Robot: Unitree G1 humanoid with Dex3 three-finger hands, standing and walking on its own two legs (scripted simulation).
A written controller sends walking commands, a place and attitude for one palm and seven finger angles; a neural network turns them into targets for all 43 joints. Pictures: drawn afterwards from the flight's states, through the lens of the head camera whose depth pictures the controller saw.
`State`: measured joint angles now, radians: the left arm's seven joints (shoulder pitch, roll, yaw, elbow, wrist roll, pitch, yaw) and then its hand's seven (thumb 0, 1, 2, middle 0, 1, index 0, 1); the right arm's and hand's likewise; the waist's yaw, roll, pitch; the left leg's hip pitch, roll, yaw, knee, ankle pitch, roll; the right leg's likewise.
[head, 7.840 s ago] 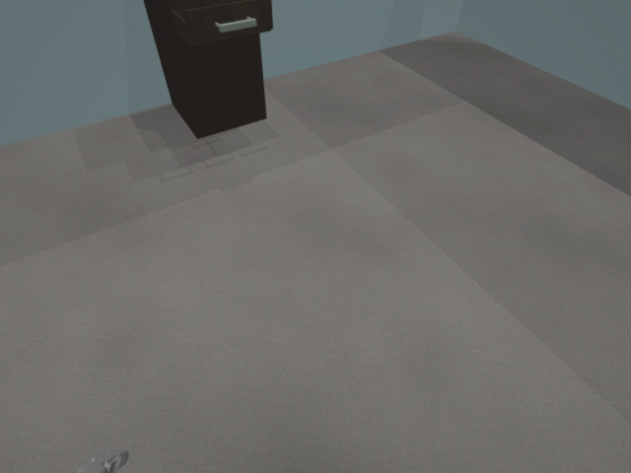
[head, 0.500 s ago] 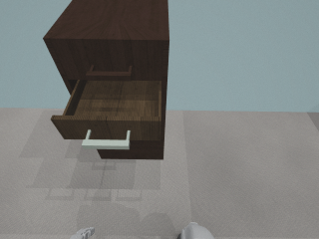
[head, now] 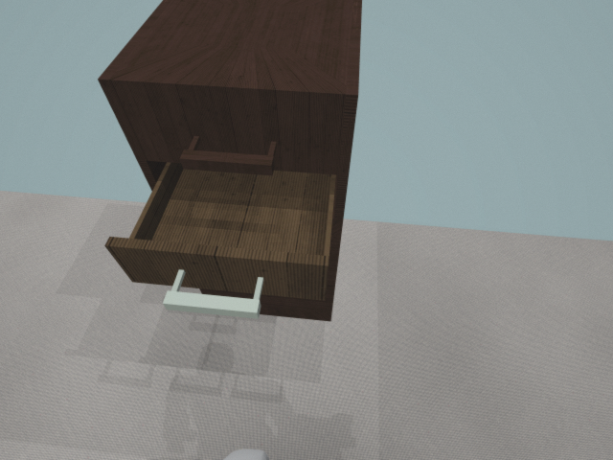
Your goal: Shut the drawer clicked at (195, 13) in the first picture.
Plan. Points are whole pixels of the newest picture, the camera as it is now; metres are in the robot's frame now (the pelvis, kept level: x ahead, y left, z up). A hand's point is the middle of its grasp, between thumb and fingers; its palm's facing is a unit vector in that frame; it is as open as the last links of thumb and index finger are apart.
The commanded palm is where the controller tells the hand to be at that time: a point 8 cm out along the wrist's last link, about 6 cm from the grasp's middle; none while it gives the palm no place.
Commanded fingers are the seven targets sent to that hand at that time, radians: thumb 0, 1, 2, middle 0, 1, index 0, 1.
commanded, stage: come to a stop and stand still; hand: left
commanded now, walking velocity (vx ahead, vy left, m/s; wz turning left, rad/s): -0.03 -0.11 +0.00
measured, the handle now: (216, 292) +0.38 +0.20 -0.12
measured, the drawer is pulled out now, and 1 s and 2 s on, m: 0.21 0.21 0.21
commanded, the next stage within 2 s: look again from close up in 1.78 s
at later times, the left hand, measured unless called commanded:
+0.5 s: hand out of the picture +0.00 +0.16 -0.16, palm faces +0.01 -0.97 -0.25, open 7.4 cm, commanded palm none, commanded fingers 0.00 0.90 0.90 -0.20 -0.30 -0.20 -0.30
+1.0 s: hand out of the picture -0.04 +0.10 -0.17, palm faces +0.06 -0.98 -0.18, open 7.4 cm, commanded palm none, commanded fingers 0.00 0.90 0.90 -0.20 -0.30 -0.20 -0.30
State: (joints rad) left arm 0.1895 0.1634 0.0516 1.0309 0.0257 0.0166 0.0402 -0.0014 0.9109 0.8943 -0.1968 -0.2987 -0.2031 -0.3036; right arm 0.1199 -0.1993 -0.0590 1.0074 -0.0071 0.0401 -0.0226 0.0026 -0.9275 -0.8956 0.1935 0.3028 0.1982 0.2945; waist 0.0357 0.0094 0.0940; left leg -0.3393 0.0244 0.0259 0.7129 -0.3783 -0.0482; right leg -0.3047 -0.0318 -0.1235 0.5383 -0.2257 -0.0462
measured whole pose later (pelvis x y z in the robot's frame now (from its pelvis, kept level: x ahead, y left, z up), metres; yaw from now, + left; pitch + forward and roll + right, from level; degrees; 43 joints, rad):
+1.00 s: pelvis -0.01 -0.05 +0.01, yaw -1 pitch -1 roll +1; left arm 0.32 0.09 0.01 1.15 0.00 -0.01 0.04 0.00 0.91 0.89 -0.20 -0.30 -0.20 -0.30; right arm 0.30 -0.12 0.00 1.18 -0.01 0.02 -0.04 0.00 -0.91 -0.90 0.20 0.30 0.20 0.29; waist 0.00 0.02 0.05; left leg -0.19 0.10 0.02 0.42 -0.20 -0.09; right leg -0.06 0.04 -0.07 0.41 -0.34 -0.06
